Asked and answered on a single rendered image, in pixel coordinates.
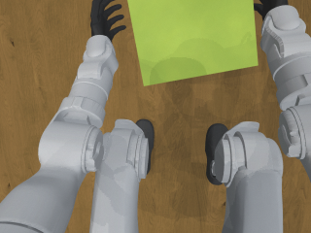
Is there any right robot hand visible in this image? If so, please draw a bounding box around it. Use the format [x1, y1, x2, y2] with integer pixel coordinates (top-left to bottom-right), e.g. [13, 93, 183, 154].
[254, 0, 289, 21]

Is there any left robot upper arm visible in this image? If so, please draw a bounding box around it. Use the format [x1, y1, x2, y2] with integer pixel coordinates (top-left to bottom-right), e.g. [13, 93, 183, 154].
[0, 120, 104, 233]

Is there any right robot forearm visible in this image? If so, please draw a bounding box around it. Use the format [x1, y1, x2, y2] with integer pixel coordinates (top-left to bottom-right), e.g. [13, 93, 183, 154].
[259, 5, 311, 111]

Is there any left robot hand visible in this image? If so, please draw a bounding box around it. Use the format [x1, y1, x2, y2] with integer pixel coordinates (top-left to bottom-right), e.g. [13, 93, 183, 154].
[90, 0, 126, 43]

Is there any robot left foot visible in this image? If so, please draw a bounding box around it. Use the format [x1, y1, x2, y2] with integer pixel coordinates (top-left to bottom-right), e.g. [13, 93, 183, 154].
[135, 118, 155, 174]

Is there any robot right foot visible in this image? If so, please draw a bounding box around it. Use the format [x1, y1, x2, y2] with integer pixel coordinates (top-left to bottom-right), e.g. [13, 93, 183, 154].
[205, 123, 228, 185]

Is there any left robot forearm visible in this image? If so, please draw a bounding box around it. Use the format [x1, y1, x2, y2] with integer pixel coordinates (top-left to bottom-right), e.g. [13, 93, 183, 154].
[38, 35, 119, 163]

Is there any right robot upper arm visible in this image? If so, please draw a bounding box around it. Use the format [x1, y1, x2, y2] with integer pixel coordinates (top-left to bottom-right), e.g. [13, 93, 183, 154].
[278, 103, 311, 183]

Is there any robot foot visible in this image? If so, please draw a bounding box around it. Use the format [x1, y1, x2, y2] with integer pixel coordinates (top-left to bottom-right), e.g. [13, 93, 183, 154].
[135, 118, 155, 174]
[205, 123, 228, 185]

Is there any carton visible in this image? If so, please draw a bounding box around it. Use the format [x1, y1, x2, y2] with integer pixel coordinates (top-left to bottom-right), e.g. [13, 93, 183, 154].
[127, 0, 259, 86]

